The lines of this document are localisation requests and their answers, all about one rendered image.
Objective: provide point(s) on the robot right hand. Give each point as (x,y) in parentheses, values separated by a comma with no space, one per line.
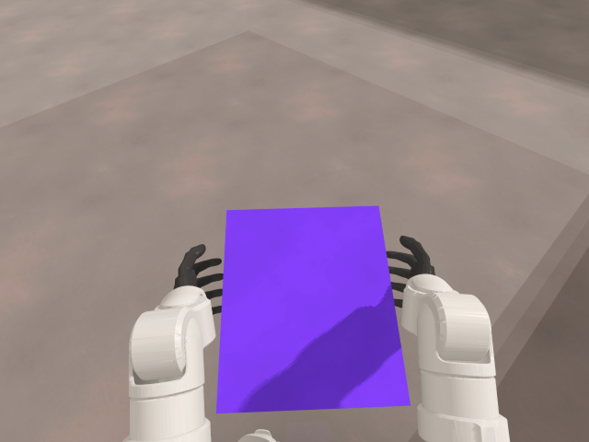
(419,263)

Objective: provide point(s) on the robot left forearm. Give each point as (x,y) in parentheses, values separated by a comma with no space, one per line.
(166,370)

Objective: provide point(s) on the robot left hand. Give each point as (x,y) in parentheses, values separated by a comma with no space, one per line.
(189,270)

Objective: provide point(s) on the robot right forearm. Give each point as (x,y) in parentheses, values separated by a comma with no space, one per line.
(455,353)

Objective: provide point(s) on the carton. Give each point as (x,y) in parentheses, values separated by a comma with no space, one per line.
(308,316)

